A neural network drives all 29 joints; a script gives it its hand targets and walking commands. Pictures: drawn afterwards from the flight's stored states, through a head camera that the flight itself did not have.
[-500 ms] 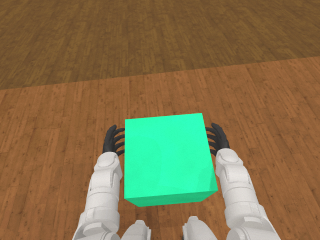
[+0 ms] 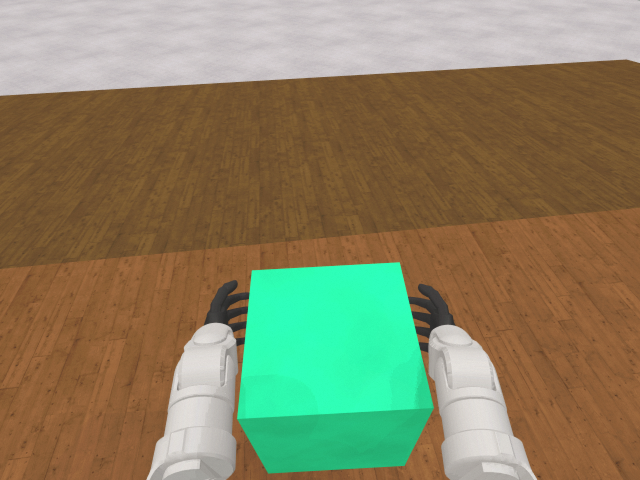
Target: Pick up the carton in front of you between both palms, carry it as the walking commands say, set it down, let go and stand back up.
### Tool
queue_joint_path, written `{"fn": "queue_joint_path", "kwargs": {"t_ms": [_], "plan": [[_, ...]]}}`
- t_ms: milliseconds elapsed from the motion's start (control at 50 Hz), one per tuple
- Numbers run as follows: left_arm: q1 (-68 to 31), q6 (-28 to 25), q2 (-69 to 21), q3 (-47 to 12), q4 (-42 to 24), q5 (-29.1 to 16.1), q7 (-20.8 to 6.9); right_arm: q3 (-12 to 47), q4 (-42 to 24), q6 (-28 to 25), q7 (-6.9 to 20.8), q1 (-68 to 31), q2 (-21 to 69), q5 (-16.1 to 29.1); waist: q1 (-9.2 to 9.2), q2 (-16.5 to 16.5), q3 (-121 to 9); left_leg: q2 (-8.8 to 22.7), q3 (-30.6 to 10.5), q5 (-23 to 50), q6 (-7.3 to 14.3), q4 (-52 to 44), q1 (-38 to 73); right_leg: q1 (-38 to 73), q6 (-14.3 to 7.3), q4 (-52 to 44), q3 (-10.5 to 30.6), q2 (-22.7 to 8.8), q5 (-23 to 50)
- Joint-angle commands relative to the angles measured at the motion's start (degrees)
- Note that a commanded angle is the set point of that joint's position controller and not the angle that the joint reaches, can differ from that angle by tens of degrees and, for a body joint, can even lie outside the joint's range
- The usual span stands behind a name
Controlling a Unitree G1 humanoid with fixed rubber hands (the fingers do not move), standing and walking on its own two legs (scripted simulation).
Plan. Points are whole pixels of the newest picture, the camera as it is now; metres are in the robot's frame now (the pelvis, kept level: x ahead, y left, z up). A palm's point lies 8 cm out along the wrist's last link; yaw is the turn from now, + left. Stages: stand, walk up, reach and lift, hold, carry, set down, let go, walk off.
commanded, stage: reach and lift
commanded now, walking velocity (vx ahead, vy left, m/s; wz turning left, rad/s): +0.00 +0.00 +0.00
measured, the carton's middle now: (331, 372) +0.29 +0.00 -0.06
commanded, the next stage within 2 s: hold in 0.88 s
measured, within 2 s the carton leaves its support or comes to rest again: neither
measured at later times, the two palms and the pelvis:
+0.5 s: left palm (220, 326) +0.31 +0.14 +0.04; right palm (443, 327) +0.30 -0.15 +0.03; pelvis +0.00 -0.01 +0.00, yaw +0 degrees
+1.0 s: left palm (214, 320) +0.30 +0.15 +0.06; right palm (444, 323) +0.29 -0.15 +0.05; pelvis +0.01 +0.00 +0.01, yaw +0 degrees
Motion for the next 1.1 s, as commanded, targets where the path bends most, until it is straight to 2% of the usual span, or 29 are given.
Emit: {"fn": "queue_joint_path", "kwargs": {"t_ms": [0, 160, 560, 840, 960, 1080], "plan": [[-27.76, 0.26, -56.45, -28.02, 4.33, -11.58, -15.77, 27.96, -0.06, -2.09, 14.90, -33.48, 53.51, 12.41, 0.12, 0.65, -7.46, -1.98, 0.66, -0.07, 0.59, -6.84, -3.23, 6.26, -1.45, -3.67, -1.39, 3.32, 0.15], [-31.65, 0.04, -57.04, -28.63, 3.42, -11.62, -16.14, 29.04, -0.99, -2.15, 15.07, -37.29, 54.77, 12.54, 0.20, -0.22, -11.38, -2.24, 1.21, 0.54, 0.59, -6.61, -1.41, 8.60, -1.02, -3.77, -1.36, 3.31, 0.70], [-22.26, 2.64, -53.84, -31.60, -4.01, -13.30, -16.01, 32.22, -7.93, 0.59, 13.81, -27.24, 53.95, 14.87, 0.37, -0.69, -12.57, -3.31, 1.23, 14.10, -0.10, -8.58, 5.04, 13.83, 0.05, -6.98, -0.37, 3.58, 14.67], [-21.12, 4.84, -54.06, -33.27, -7.38, -14.65, -15.53, 33.15, -11.40, 2.47, 14.02, -26.55, 52.38, 15.54, 0.21, -0.03, -10.92, -3.12, 0.69, 14.82, -0.56, -9.46, 6.67, 13.59, -0.32, -7.51, -0.59, 4.04, 13.27], [-19.59, 7.08, -54.20, -36.73, -12.48, -16.99, -15.07, 37.35, -16.76, 4.67, 13.87, -25.54, 52.74, 18.10, 0.66, -0.19, -13.56, -3.01, 0.30, 19.25, -0.74, -10.01, 9.52, 15.82, -0.02, -8.21, -0.34, 4.14, 17.03], [-20.04, 9.50, -51.72, -32.90, -9.92, -14.96, -15.07, 33.16, -13.57, 6.90, 13.72, -25.38, 50.08, 16.01, 0.42, 0.02, -5.11, -2.54, 0.99, 8.99, -0.49, -11.87, 6.20, 13.17, -0.69, -9.71, -0.67, 3.79, 7.35]]}}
